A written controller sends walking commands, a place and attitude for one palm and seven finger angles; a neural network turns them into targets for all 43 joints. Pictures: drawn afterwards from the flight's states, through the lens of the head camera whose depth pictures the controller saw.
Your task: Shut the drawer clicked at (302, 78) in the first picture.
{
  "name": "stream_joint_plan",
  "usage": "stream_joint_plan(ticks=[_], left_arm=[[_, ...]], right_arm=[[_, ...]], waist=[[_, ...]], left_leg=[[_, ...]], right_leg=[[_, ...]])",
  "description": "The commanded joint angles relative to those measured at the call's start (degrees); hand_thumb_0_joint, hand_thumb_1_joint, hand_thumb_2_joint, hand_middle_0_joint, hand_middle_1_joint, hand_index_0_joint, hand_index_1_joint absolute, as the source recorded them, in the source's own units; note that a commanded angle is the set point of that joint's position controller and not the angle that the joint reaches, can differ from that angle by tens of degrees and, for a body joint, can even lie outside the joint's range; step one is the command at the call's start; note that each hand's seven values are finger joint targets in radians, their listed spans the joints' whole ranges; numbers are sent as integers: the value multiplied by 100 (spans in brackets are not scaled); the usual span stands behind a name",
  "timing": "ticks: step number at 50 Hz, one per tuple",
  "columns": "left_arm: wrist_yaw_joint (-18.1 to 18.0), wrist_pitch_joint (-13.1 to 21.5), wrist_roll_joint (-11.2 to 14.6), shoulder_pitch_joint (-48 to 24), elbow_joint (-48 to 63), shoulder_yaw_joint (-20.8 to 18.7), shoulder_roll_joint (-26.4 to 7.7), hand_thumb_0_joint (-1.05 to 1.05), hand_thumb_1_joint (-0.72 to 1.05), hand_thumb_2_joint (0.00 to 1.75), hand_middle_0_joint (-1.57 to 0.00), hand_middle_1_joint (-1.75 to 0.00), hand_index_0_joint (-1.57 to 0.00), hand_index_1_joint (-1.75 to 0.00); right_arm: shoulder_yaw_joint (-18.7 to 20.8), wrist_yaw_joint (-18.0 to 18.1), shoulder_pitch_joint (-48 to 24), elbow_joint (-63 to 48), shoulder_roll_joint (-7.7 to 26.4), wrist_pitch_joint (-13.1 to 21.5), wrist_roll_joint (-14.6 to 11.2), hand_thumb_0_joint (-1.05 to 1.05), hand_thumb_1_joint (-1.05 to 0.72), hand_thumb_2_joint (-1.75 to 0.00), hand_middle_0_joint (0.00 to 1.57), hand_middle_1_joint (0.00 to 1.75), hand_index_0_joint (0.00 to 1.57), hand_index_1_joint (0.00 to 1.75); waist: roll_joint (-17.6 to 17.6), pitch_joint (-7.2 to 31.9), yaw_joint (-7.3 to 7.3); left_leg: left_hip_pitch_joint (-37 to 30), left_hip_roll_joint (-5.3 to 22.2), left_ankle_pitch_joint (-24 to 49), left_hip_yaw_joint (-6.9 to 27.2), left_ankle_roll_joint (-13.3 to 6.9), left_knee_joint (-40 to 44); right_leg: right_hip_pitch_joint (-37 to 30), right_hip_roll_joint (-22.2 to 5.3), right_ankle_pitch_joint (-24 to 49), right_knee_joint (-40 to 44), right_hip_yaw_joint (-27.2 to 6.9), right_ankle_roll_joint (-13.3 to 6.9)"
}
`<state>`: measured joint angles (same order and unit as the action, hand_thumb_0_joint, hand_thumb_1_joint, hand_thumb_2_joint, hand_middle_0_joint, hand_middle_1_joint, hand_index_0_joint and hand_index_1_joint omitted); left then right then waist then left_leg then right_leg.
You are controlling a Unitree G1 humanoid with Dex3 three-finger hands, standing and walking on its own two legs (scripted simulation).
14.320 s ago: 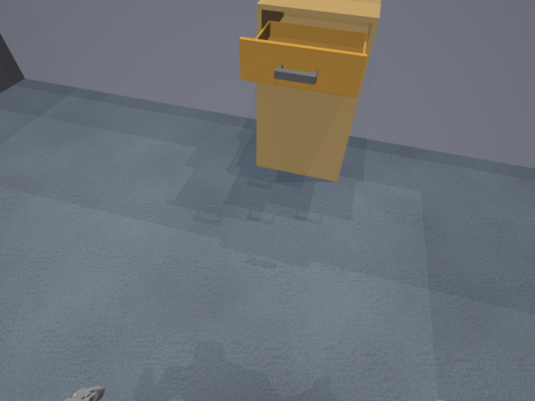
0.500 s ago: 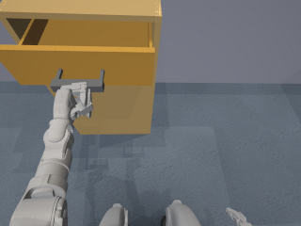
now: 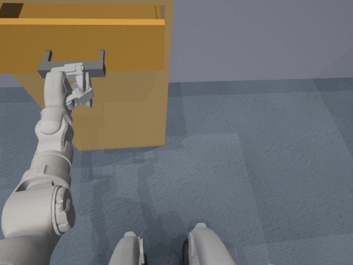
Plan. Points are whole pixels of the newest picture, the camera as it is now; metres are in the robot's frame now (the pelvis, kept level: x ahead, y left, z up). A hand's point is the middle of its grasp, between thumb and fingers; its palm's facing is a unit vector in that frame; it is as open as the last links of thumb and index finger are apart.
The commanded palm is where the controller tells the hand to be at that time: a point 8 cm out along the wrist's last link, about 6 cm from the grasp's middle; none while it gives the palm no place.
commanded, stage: push the drawer shut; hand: left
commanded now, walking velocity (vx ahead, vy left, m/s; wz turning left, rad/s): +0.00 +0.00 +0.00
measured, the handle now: (74, 61) +0.57 +0.20 +0.06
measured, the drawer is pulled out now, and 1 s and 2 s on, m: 0.06 0.00 0.00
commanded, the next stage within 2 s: pull the fist back off the drawer in 0.84 s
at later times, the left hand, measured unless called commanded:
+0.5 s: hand (90, 69) +0.55 +0.16 +0.06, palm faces +0.02 -1.00 -0.03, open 3.1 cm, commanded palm +0.54 +0.20 +0.06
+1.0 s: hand (86, 65) +0.56 +0.17 +0.06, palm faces +0.02 -1.00 -0.05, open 3.1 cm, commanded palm +0.58 +0.19 +0.06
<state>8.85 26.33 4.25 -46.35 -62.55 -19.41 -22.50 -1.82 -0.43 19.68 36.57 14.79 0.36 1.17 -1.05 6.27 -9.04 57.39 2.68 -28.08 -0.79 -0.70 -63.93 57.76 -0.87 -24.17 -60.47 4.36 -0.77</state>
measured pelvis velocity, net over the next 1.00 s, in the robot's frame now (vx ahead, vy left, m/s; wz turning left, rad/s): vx -0.01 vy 0.01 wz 0.00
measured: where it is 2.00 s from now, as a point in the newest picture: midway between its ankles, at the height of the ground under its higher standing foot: outside the picture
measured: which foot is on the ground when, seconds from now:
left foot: down 0.00-1.00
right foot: down 0.00-1.00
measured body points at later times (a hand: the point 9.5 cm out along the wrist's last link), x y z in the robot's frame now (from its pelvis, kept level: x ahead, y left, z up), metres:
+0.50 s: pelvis +0.01 +0.01 -0.01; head +0.16 +0.03 +0.42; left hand +0.54 +0.22 +0.06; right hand -0.01 -0.25 -0.11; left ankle +0.02 +0.11 -0.65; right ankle +0.04 -0.12 -0.65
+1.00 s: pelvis -0.01 +0.01 -0.02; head +0.16 +0.04 +0.40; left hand +0.55 +0.23 +0.06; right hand -0.04 -0.25 -0.11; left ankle +0.02 +0.11 -0.65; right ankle +0.04 -0.12 -0.65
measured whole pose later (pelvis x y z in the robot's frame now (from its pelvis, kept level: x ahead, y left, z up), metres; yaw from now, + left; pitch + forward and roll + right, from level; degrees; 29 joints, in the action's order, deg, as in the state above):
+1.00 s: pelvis -0.01 +0.01 -0.02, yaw +0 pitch +28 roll -5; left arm 6.9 22.5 -1.6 -67.7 -77.3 -19.8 -34.5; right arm -4.6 -1.0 22.1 37.0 15.3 -1.4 3.8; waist -1.8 5.8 -15.3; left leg 69.0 2.8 -27.7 2.3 -1.1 -68.9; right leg 66.7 -0.6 -22.8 -62.1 7.1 -0.5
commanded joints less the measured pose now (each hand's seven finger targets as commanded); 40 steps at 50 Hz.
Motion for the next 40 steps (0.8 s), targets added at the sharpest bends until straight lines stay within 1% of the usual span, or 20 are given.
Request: stream_joint_plan(ticks=[1,4,5,8,10,13,14,16,19,21,22,24,25,26,29,30,33,35,37,40], left_arm=[[-162,381,72,-3031,1281,-276,-1428,0,90,90,-140,-160,-140,-160],[-167,327,5,-3182,988,-379,-1675,0,90,90,-140,-160,-140,-160],[-153,300,-12,-3268,990,-275,-1549,0,90,90,-140,-160,-140,-160],[-170,256,-63,-3357,842,-475,-1852,0,90,90,-140,-160,-140,-160],[-151,262,-84,-3627,897,-374,-1760,0,90,90,-140,-160,-140,-160],[-162,238,-104,-3640,754,-477,-1909,0,90,90,-140,-160,-140,-160],[-164,239,-117,-3711,702,-391,-1814,0,90,90,-140,-160,-140,-160],[-189,249,-137,-3858,808,-336,-1715,0,90,90,-140,-160,-140,-160],[-232,217,-163,-3822,624,-552,-1991,0,90,90,-140,-160,-140,-160],[-239,233,-221,-4004,766,-422,-1889,0,90,90,-140,-160,-140,-160],[-247,204,-226,-4014,642,-392,-1830,0,90,90,-140,-160,-140,-160],[-289,187,-265,-4133,578,-496,-1995,0,90,90,-140,-160,-140,-160],[-305,195,-309,-4289,651,-468,-2045,0,90,90,-140,-160,-140,-160],[-305,167,-340,-4290,527,-344,-1896,0,90,90,-140,-160,-140,-160],[-361,159,-388,-4537,441,-503,-2156,0,90,90,-140,-160,-140,-160],[-366,158,-415,-4584,485,-491,-2181,0,90,90,-140,-160,-140,-160],[-377,146,-437,-4936,443,-421,-2161,0,90,90,-140,-160,-140,-160],[-386,153,-460,-5233,487,-277,-2060,0,90,90,-140,-160,-140,-160],[-404,145,-477,-5313,410,-386,-2269,0,90,90,-140,-160,-140,-160],[-395,112,-509,-5603,292,-254,-2251,0,90,90,-140,-160,-140,-160]], right_arm=[[348,63,820,-355,979,59,23,0,-90,-90,20,30,20,30],[312,69,920,-326,1012,2,37,0,-90,-90,20,30,20,30],[309,50,920,-343,999,-15,30,0,-90,-90,20,30,20,30],[295,59,967,-351,1033,-68,45,0,-90,-90,20,30,20,30],[295,52,1018,-337,1027,-83,64,0,-90,-90,20,30,20,30],[280,35,1082,-324,1060,-127,90,0,-90,-90,20,30,20,30],[281,34,1126,-306,1058,-145,105,0,-90,-90,20,30,20,30],[297,4,1165,-297,1052,-171,130,0,-90,-90,20,30,20,30],[288,-2,1259,-280,1091,-226,155,0,-90,-90,20,30,20,30],[297,-19,1269,-280,1066,-265,160,0,-90,-90,20,30,20,30],[285,-32,1282,-266,1064,-277,165,0,-90,-90,20,30,20,30],[282,-22,1345,-244,1105,-314,187,0,-90,-90,20,30,20,30],[272,-27,1363,-245,1096,-327,192,0,-90,-90,20,30,20,30],[276,-40,1354,-229,1083,-335,186,0,-90,-90,20,30,20,30],[259,-39,1463,-183,1123,-356,230,0,-90,-90,20,30,20,30],[251,-46,1468,-191,1121,-371,234,0,-90,-90,20,30,20,30],[240,-36,1492,-148,1109,-376,237,0,-90,-90,20,30,20,30],[229,-40,1513,-103,1118,-363,248,0,-90,-90,20,30,20,30],[221,-26,1527,-84,1148,-347,252,0,-90,-90,20,30,20,30],[171,-17,1538,-56,1161,-303,263,0,-90,-90,20,30,20,30]], waist=[[-515,2828,-139],[-471,2643,-226],[-536,2651,-278],[-507,2693,-269],[-719,2778,-351],[-748,2792,-347],[-718,2786,-411],[-920,2965,-415],[-770,2973,-430],[-968,3126,-452],[-936,3019,-480],[-869,2920,-541],[-982,3018,-538],[-1076,2955,-586],[-981,2910,-657],[-1093,3053,-651],[-1021,2946,-772],[-1211,2944,-878],[-1215,2945,-897],[-1383,2906,-990]], left_leg=[[-1516,-199,1409,251,-92,789],[-1360,-189,1363,280,-108,768],[-1393,-193,1363,258,-110,760],[-1265,-182,1331,270,-114,734],[-1473,-173,1494,304,-107,707],[-1517,-147,1611,355,-88,693],[-1625,-133,1708,395,-89,684],[-1827,-122,1911,419,-66,643],[-1706,-116,2016,417,-84,599],[-1859,-105,2137,437,-60,591],[-1799,-105,2090,426,-67,583],[-1791,-82,2113,475,-77,568],[-1823,-82,2152,476,-66,568],[-1864,-81,2112,488,-53,564],[-1825,-68,2139,538,-71,530],[-1866,-72,2208,526,-66,512],[-1711,-76,2024,531,-82,472],[-1855,-62,1962,588,-73,465],[-1756,-69,1824,587,-81,442],[-1719,-76,1625,636,-80,440]], right_leg=[[-1396,212,1023,711,-337,-10],[-1353,239,987,711,-328,-16],[-1311,247,996,745,-342,-2],[-1339,250,957,733,-346,-9],[-1165,255,1039,696,-304,-10],[-1083,264,1042,676,-270,-26],[-985,281,1084,645,-232,-28],[-877,276,1165,631,-220,-25],[-986,299,1287,615,-226,-24],[-931,291,1346,600,-216,-23],[-874,295,1296,625,-207,-22],[-775,308,1274,608,-190,-26],[-793,304,1294,594,-198,-22],[-641,301,1219,612,-177,-29],[-615,320,1224,598,-164,-35],[-639,317,1271,592,-176,-26],[-580,317,1167,619,-180,-9],[-331,325,1062,618,-156,-14],[-338,322,966,640,-172,-19],[-149,332,799,617,-154,-34]])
